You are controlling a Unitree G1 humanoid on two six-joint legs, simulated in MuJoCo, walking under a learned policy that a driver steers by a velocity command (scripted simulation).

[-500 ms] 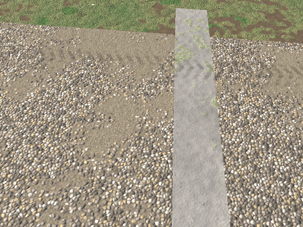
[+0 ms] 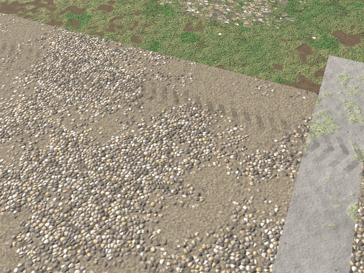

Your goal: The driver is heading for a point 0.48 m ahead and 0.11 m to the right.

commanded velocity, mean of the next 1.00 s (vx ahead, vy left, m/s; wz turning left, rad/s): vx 0.38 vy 0.00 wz -0.24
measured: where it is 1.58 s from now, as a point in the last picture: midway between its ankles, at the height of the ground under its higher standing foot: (209, 268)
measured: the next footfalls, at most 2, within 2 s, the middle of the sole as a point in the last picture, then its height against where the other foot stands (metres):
left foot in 0.24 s outside the picture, level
right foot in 0.72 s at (245, 267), level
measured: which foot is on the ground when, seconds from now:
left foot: up 0.00-0.22, down 0.24-0.72, up 0.74-1.00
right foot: down 0.00-0.24, up 0.26-0.70, down 0.72-1.00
